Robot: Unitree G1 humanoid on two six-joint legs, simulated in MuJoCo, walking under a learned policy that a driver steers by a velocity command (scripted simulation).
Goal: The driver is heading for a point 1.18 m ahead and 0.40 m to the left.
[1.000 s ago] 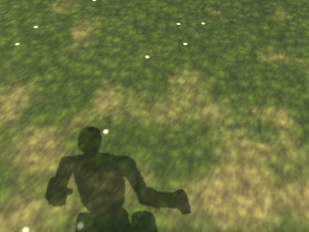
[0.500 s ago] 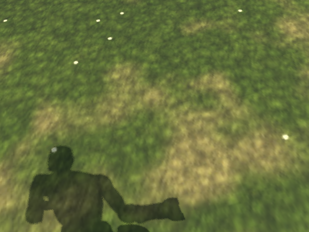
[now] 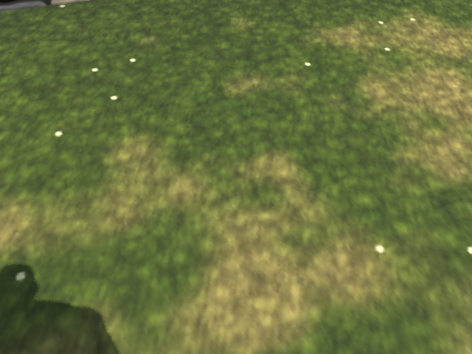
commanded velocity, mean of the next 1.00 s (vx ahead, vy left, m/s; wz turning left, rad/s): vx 0.46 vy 0.00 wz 0.25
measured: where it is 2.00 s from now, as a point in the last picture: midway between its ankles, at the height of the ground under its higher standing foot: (140, 210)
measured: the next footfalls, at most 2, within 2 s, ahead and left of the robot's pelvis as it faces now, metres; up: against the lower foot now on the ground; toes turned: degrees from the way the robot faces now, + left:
right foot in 0.20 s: +0.21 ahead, -0.16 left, +0.00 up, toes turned -1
left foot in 0.76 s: +0.53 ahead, +0.08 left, +0.00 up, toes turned +11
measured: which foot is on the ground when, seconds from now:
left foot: down 0.00-0.22, up 0.24-0.74, down 0.76-1.00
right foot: up 0.00-0.18, down 0.20-0.74, up 0.76-1.00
